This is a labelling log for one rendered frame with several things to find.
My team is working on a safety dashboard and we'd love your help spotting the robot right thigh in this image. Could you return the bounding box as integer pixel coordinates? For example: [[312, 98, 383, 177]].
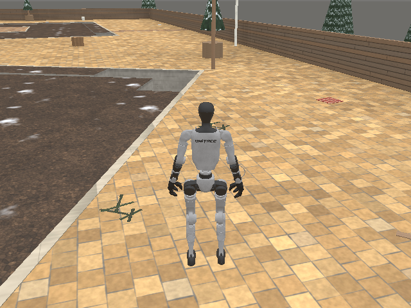
[[214, 179, 227, 225]]

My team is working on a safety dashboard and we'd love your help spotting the left robot upper arm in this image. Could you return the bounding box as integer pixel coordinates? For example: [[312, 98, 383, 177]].
[[176, 130, 193, 165]]

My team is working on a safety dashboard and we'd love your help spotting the right robot forearm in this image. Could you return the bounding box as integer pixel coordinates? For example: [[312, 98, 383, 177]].
[[230, 155, 242, 184]]

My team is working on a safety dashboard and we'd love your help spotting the right robot upper arm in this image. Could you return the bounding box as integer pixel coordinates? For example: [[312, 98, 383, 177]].
[[220, 130, 236, 165]]

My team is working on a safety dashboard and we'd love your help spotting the left robot hand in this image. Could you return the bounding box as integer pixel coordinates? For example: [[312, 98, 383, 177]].
[[168, 181, 182, 196]]

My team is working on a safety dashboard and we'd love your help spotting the right robot hand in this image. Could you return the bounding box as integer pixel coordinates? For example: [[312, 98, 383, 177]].
[[229, 182, 244, 198]]

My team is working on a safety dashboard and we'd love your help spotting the right robot shin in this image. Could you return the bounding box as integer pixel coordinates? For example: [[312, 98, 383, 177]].
[[216, 213, 225, 256]]

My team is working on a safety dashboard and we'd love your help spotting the left robot forearm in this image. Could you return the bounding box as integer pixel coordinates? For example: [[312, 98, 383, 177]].
[[170, 155, 182, 183]]

